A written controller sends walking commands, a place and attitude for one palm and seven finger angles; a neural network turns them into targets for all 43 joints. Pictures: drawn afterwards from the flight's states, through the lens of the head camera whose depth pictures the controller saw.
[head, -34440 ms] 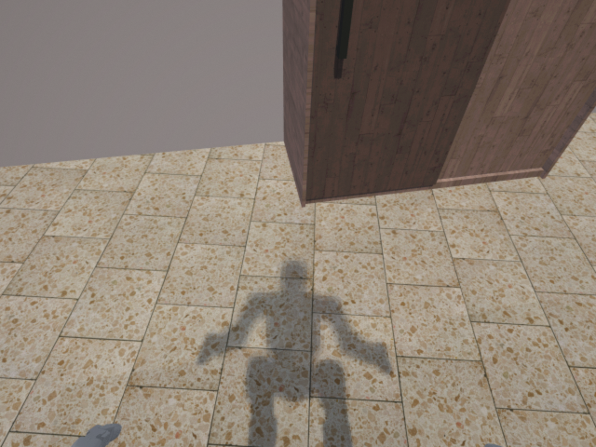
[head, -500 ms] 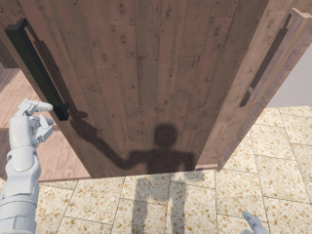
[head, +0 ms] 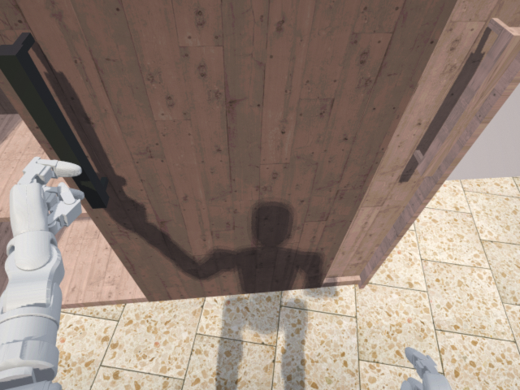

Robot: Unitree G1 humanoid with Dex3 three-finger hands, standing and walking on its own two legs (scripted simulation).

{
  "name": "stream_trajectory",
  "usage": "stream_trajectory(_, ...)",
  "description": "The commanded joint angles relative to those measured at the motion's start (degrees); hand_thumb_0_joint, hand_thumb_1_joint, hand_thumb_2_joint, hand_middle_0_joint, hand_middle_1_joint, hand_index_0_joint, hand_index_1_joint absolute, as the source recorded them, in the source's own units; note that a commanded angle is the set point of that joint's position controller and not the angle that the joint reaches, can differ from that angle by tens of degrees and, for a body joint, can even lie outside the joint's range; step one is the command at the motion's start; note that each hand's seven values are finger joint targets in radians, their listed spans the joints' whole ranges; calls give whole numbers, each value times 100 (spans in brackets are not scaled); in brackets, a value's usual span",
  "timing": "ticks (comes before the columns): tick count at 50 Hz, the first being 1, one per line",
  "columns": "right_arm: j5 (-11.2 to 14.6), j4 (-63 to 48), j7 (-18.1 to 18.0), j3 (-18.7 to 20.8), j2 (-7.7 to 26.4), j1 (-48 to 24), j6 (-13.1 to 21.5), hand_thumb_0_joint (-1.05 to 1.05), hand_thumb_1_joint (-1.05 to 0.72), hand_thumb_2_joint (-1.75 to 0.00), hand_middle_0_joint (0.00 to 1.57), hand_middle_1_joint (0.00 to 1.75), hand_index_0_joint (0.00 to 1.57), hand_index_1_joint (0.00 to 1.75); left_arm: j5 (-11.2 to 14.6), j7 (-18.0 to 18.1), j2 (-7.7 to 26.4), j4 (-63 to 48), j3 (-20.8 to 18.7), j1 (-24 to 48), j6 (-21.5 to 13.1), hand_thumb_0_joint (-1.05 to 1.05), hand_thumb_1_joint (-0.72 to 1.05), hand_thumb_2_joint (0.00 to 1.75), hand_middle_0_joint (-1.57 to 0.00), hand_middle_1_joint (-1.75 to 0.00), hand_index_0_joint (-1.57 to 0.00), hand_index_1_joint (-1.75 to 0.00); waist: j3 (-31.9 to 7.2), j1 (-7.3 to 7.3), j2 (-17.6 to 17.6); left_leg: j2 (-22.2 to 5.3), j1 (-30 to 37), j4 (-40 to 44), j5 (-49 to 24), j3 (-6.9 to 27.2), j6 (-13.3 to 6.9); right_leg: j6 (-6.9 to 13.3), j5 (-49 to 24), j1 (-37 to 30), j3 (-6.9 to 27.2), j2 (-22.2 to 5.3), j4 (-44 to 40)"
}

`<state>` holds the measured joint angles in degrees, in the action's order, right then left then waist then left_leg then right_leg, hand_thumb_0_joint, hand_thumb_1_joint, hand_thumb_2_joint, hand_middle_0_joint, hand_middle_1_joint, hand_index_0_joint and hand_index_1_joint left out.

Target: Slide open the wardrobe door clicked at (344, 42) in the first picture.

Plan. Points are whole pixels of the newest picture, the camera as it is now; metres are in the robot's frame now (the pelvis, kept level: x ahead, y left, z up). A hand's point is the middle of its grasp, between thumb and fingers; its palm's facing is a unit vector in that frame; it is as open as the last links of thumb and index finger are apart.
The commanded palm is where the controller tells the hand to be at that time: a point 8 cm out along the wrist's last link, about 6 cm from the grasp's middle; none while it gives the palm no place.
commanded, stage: stop walking and hold the door there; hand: left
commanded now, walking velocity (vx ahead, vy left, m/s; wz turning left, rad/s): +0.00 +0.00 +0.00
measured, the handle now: (69, 135) +0.46 +0.35 +0.12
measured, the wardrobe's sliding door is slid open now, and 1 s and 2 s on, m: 0.46 0.46 0.46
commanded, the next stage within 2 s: loosen the grip on the handle in 0.04 s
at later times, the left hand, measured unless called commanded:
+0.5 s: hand (83, 220) +0.33 +0.30 +0.06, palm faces +0.43 -0.86 -0.26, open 11.1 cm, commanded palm +0.31 +0.33 +0.09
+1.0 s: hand (67, 219) +0.34 +0.33 +0.05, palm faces +0.46 -0.84 -0.28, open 14.6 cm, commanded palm +0.29 +0.36 +0.07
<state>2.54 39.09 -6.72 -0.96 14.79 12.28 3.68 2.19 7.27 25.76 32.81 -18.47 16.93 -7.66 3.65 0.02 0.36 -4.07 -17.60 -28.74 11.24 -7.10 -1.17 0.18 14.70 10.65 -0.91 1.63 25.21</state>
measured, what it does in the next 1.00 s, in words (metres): stands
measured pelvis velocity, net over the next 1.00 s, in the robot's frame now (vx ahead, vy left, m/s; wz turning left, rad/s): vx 0.02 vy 0.00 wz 0.00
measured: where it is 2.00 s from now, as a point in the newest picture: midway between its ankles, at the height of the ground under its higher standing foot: outside the picture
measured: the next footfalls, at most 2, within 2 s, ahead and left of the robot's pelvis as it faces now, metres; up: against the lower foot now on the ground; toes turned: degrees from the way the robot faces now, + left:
none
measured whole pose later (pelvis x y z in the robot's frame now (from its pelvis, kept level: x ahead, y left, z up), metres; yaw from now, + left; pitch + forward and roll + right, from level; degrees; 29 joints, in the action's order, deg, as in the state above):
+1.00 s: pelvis +0.02 +0.00 -0.02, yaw +0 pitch +7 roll -2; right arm 0.1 38.6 -5.8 -0.8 14.8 16.7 7.0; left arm 2.5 1.2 25.6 30.3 -24.4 12.2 -6.8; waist -4.1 -0.7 0.5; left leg -0.3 -31.1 -41.8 17.9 -0.6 -1.8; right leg 0.5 22.5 24.1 -1.5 1.5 39.3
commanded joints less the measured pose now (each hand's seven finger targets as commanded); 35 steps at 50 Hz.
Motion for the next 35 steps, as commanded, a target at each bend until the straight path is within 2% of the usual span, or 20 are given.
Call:
stream_trajectory(1,-20,-690,-89,289,900,-165,267,0,-90,-90,20,30,20,30,-5,42,1526,-1312,-312,1830,-407,0,90,90,-45,-140,-45,-140,-1787,63,547,-642,1368,351,-1568,766,-141,-58,-1292,100,332,-417,-208)
stream_trajectory(6,-31,-664,-85,272,888,-163,254,0,-90,-90,20,30,20,30,-9,32,1549,-1178,-343,1869,-427,0,90,90,-45,-140,-45,-140,-1644,42,505,-619,1153,477,-983,792,-132,-42,-866,124,360,-430,-283)
stream_trajectory(7,-233,-807,193,723,1098,131,314,0,-90,-90,20,30,20,30,-797,-85,5000,-1750,-2950,5335,-633,0,90,90,-45,-140,-45,-140,-1268,-195,-189,-453,774,-11,-985,481,-334,1,-1387,561,758,-716,-627)
stream_trajectory(8,-847,-346,243,941,1347,226,558,0,-90,-90,20,30,20,30,-1021,-268,4392,-1473,-2679,5728,-154,0,78,84,-45,-140,-45,-140,-3137,-18,1606,251,966,-6,-2621,697,113,528,-3609,-477,-144,-327,1080)
stream_trajectory(9,-286,-385,259,684,916,265,561,0,-90,-90,20,30,20,30,-729,-462,1757,212,-758,3347,271,0,66,78,-45,-140,-45,-140,-2673,128,466,90,1360,10,-3540,467,251,234,-2094,764,-354,-160,480)
stream_trajectory(10,-229,-406,373,660,970,626,558,0,-90,-90,20,30,20,30,-520,-691,1078,218,-844,2224,266,0,54,73,-45,-140,-45,-140,-2599,57,-52,67,1514,-70,-3293,565,109,88,-1792,1007,-379,-7,307)
stream_trajectory(11,-271,-596,376,646,1072,298,580,0,-90,-90,20,30,20,30,-278,-834,1235,-162,-916,1907,214,0,42,67,-45,-140,-45,-140,-2714,-164,70,148,1447,-158,-2447,536,-6,70,-1592,837,-254,-63,345)
stream_trajectory(12,-224,-569,379,564,1058,219,564,0,-90,-90,20,30,20,30,-307,-897,1191,48,-659,1907,223,0,30,61,-45,-140,-45,-140,-2457,-122,492,241,1280,-146,-1700,466,-53,107,-1313,987,-190,-96,331)
stream_trajectory(14,-171,-638,404,500,967,224,534,0,-90,-90,20,30,20,30,-295,-946,729,-198,-25,2389,79,0,5,49,-45,-140,-45,-140,-1838,93,365,184,900,-96,-626,600,-78,108,-536,1423,-223,-116,246)
stream_trajectory(18,-108,-635,250,432,1024,215,464,0,-90,-90,20,30,20,30,-366,-538,1476,-349,-335,3430,-300,0,-43,26,-44,-138,-44,-138,-1359,305,-235,234,136,46,1451,865,-177,50,964,1904,-61,-198,176)
stream_trajectory(19,-135,-622,224,432,1008,237,469,0,-90,-90,20,30,20,30,-385,-411,1651,-562,-370,3831,-432,0,-55,20,-42,-137,-42,-137,-1557,310,-103,269,138,40,1608,861,-182,34,1180,1915,5,-171,189)
stream_trajectory(22,-166,-536,140,336,912,200,548,0,-90,-90,20,30,20,30,-456,-96,1572,-662,-174,4214,-761,0,-55,20,-38,-132,-38,-132,-1750,339,329,302,223,-61,1988,948,-145,45,1388,2097,4,-112,391)
stream_trajectory(23,-181,-518,108,313,946,234,566,0,-90,-90,20,30,20,30,-524,5,1900,-877,-316,4462,-873,0,-55,20,-37,-130,-37,-130,-1925,344,599,294,241,-83,2021,1025,-153,74,1250,2061,30,-118,470)
stream_trajectory(25,-192,-447,86,272,910,289,596,0,-90,-90,20,30,20,30,-635,67,1895,-567,-230,4261,-890,0,-55,20,-34,-127,-34,-127,-2072,321,801,294,206,-118,2119,1070,-122,87,1223,2029,3,-102,564)
stream_trajectory(26,-192,-420,66,222,899,260,610,0,-90,-90,20,30,20,30,-602,57,1834,-314,-168,4171,-846,0,-55,20,-33,-125,-33,-125,-1924,327,768,305,59,-157,2228,1077,-116,79,1289,2042,3,-108,554)
stream_trajectory(27,-217,-492,139,298,840,230,606,0,-90,-90,20,30,20,30,-529,-48,1345,349,-263,2393,-693,0,-55,20,-32,-123,-32,-123,-1815,-103,622,354,-226,-155,2225,1029,-71,136,1429,1826,-20,-118,527)
stream_trajectory(28,-184,-603,152,244,930,177,586,0,-90,-90,20,30,20,30,-431,-122,1576,241,-459,2151,-623,0,-55,20,-30,-122,-30,-122,-1890,-148,532,349,-335,-133,2109,1029,-105,163,1334,1624,0,-146,486)
stream_trajectory(30,-150,-720,122,232,893,86,598,0,-90,-90,20,30,20,30,-272,-229,1606,-286,-333,2529,-488,0,-55,20,-28,-118,-28,-118,-2033,-133,617,363,-362,-185,2038,933,-131,112,1326,1463,84,-194,452)
stream_trajectory(33,-165,-722,51,218,918,112,632,0,-90,-90,20,30,20,30,-131,-199,1897,-297,-735,2367,-388,0,-55,20,-25,-115,-25,-115,-1571,-110,-62,344,-719,-236,1971,998,-187,70,1567,1458,137,-168,326)
stream_trajectory(35,-194,-732,28,229,896,83,653,0,-90,-90,20,30,20,30,-128,-138,1897,-653,-774,2584,-479,0,-55,20,-25,-115,-25,-115,-1627,-40,-14,357,-684,-334,1829,958,-210,34,1543,1521,152,-155,378)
